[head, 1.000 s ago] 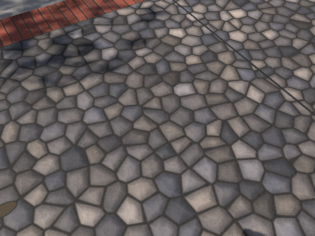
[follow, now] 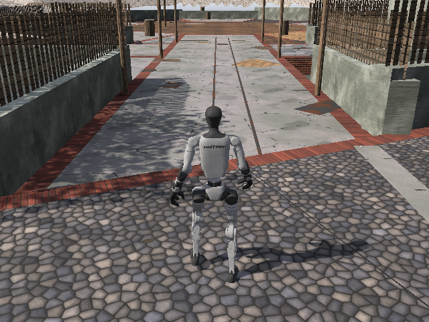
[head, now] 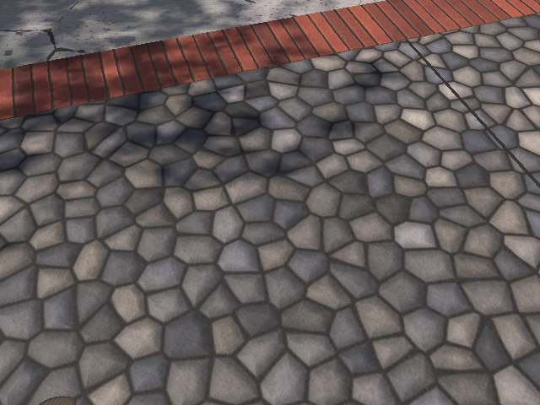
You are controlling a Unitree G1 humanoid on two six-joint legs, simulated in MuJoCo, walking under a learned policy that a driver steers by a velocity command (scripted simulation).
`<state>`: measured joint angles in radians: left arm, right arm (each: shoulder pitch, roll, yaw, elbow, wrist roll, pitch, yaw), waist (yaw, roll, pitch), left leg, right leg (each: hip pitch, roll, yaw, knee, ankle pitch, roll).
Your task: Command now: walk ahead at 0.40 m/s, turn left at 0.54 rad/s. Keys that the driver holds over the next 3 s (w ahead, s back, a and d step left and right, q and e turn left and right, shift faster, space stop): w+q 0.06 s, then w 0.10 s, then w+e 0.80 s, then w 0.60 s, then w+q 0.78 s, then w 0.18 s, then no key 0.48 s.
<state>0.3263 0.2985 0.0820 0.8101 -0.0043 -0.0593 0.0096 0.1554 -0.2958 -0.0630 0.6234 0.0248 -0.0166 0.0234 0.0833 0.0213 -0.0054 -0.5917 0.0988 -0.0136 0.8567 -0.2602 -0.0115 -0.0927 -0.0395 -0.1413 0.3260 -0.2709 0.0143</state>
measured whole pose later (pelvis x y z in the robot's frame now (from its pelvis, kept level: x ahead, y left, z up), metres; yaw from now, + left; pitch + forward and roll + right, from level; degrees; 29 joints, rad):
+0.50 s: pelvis +0.24 +0.09 +0.00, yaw +0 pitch +2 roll +1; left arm 0.14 0.27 0.05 0.78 -0.02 -0.06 -0.05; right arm 0.35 -0.27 -0.05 0.75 -0.01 -0.09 -0.01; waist -0.05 -0.04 0.01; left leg 0.06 -0.07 0.14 0.19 -0.29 0.07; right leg -0.71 -0.06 0.04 0.68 0.13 -0.01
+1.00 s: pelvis +0.54 +0.07 +0.00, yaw -17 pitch +3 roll -1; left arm 0.30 0.29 0.07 0.73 -0.03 -0.04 0.00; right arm 0.08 -0.29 -0.02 0.62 0.00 -0.10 0.01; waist 0.07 0.03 0.03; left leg -0.63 0.07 -0.11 0.61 0.00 -0.08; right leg -0.15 0.12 0.16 0.40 -0.28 -0.07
